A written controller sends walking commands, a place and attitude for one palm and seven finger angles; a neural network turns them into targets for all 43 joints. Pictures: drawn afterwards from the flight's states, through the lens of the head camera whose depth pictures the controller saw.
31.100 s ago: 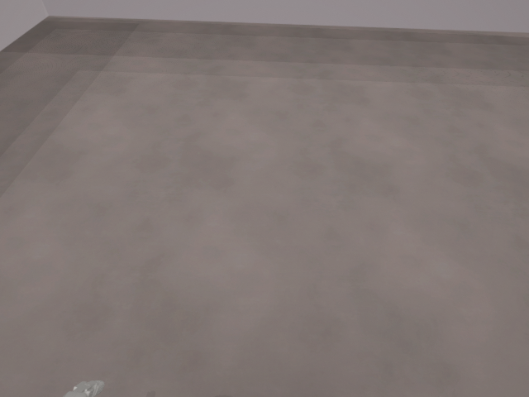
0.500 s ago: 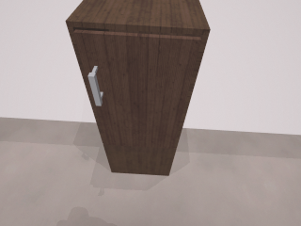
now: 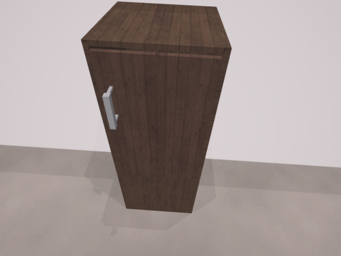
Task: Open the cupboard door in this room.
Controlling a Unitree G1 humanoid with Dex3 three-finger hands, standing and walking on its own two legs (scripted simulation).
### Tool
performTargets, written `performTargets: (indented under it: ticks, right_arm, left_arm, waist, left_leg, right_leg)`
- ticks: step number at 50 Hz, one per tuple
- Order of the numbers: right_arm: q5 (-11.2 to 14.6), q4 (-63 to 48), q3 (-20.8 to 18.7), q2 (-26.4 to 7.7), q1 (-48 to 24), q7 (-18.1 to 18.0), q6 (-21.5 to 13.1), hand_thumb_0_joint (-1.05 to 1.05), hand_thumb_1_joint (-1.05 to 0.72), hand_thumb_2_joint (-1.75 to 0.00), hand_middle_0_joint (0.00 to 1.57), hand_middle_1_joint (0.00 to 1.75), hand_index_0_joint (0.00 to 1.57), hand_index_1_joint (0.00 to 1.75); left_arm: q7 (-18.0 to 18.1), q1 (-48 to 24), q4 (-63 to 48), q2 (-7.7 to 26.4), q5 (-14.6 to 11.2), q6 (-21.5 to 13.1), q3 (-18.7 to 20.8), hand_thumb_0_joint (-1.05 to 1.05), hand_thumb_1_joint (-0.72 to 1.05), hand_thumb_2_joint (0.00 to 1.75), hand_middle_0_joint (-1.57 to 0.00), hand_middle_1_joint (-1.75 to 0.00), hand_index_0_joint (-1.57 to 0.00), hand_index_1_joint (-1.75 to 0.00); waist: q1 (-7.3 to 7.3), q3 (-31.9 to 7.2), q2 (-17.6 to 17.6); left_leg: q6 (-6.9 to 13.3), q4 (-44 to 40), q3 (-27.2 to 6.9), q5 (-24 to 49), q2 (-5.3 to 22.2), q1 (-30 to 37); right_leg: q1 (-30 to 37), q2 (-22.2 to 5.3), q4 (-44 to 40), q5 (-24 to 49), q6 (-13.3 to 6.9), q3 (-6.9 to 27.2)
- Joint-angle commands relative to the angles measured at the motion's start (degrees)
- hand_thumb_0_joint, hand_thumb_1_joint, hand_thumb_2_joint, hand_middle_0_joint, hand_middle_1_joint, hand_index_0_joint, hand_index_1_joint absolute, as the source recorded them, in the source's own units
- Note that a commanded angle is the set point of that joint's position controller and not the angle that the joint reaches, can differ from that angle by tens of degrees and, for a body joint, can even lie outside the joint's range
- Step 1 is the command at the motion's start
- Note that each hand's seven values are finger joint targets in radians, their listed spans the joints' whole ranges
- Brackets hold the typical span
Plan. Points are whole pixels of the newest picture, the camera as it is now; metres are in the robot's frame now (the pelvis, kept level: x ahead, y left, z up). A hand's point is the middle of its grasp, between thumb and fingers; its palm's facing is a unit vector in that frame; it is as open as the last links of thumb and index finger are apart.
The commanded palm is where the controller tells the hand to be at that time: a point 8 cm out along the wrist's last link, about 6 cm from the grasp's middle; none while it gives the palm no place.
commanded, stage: come to a stop and stand still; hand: left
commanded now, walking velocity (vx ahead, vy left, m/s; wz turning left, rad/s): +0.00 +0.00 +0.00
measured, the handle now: (112, 108) +0.51 +0.22 +0.07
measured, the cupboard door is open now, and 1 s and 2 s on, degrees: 0 0 0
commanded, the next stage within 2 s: look again from close up in 0.94 s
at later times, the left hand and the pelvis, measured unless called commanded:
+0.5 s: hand out of the picture -0.07 +0.20 -0.17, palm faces +0.04 -0.98 -0.17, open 7.3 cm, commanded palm none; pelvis -0.04 +0.03 +0.01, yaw +0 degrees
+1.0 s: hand out of the picture -0.12 +0.19 -0.17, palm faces +0.08 -0.98 -0.15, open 7.3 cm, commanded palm none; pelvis -0.06 +0.05 +0.00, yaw +0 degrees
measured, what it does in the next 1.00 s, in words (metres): shifts its weight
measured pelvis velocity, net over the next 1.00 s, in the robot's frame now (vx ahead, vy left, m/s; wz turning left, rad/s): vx -0.06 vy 0.05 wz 0.01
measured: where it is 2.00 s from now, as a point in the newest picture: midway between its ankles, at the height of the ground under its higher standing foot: outside the picture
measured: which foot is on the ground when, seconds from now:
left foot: down 0.00-1.00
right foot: down 0.00-1.00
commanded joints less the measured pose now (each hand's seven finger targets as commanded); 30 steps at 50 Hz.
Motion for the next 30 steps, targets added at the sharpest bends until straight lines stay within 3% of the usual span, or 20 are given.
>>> performTargets:
  ticks: [1,8,30]
  right_arm:
    - [-0.02,-1.92,-0.83,-5.42,1.27,0.05,-0.85,0.00,-0.90,-0.90,0.20,0.30,0.20,0.30]
    - [0.00,-0.80,-0.63,-5.25,1.63,0.40,-0.66,0.00,-0.90,-0.90,0.20,0.30,0.20,0.30]
    - [0.25,3.07,-1.66,-3.82,6.72,0.37,-0.16,0.00,-0.90,-0.90,0.20,0.30,0.20,0.30]
  left_arm:
    - [0.21,2.67,-2.44,6.67,0.22,-0.91,1.26,0.00,0.90,0.90,-0.20,-0.30,-0.20,-0.30]
    - [0.00,2.49,-1.50,5.97,0.22,-0.78,1.04,0.00,0.90,0.90,-0.20,-0.30,-0.20,-0.30]
    - [0.29,8.39,3.13,1.89,0.90,-0.29,1.39,0.00,0.90,0.90,-0.20,-0.30,-0.20,-0.30]
  waist:
    - [-0.50,4.99,-0.09]
    - [-0.52,6.49,0.42]
    - [-0.16,6.56,1.99]
  left_leg:
    - [1.44,-5.75,-3.83,9.83,3.20,-0.20]
    - [1.15,-9.21,-4.84,3.18,2.96,-1.23]
    - [1.87,-16.97,-9.55,-11.80,4.68,-7.38]
  right_leg:
    - [-5.15,-6.28,-8.49,13.90,-0.55,6.83]
    - [-6.62,-5.90,-11.67,4.55,-0.26,7.04]
    - [-5.65,-4.46,-9.68,0.37,0.82,4.18]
